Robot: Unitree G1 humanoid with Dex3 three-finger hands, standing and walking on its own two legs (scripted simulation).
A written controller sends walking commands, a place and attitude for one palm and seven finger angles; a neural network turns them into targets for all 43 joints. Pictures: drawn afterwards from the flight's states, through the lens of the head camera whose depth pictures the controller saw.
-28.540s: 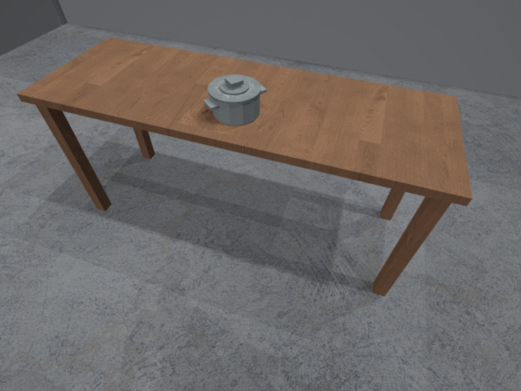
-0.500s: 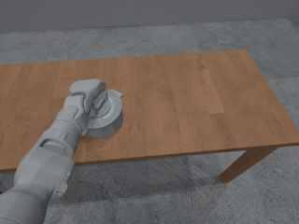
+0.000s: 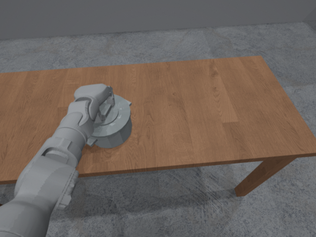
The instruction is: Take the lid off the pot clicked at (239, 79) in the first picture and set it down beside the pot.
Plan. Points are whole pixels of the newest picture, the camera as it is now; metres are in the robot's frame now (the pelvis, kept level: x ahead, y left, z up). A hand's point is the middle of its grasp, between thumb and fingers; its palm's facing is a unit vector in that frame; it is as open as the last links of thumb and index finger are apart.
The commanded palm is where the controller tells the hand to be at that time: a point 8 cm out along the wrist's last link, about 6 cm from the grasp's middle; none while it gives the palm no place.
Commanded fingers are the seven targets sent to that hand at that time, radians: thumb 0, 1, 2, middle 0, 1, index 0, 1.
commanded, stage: lift the lid straight up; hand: left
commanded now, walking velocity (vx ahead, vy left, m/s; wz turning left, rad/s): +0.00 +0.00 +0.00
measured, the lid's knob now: (102, 109) +0.49 +0.14 +0.01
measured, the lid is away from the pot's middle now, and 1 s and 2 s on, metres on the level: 0.01 0.01 0.03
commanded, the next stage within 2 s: move the lid sideways beside the pot in 1.66 s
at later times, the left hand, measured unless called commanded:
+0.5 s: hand (92, 102) +0.46 +0.15 +0.07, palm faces -0.35 -0.06 -0.93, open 7.8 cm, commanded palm +0.47 +0.15 +0.15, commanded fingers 0.00 0.71 0.89 -0.90 -1.11 -0.78 -1.07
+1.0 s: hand (91, 90) +0.47 +0.14 +0.12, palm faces -0.32 -0.06 -0.95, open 7.8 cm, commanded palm +0.47 +0.15 +0.19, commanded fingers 0.00 0.71 0.89 -0.90 -1.11 -0.78 -1.07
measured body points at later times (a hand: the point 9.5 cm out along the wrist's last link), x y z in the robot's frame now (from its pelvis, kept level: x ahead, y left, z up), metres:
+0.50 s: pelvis +0.00 +0.00 +0.00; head +0.05 -0.02 +0.45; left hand +0.48 +0.15 +0.13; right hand +0.07 -0.26 -0.13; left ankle -0.01 +0.09 -0.73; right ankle -0.02 -0.12 -0.73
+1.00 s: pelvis +0.00 +0.00 +0.00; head +0.04 -0.02 +0.45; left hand +0.48 +0.14 +0.17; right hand +0.07 -0.26 -0.13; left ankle -0.01 +0.09 -0.73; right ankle -0.02 -0.12 -0.73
